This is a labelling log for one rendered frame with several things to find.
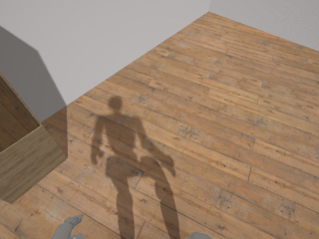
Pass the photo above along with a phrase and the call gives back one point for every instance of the cupboard door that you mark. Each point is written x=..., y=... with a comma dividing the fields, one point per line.
x=14, y=121

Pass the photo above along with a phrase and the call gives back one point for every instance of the robot left hand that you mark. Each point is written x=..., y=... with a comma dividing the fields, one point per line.
x=64, y=230

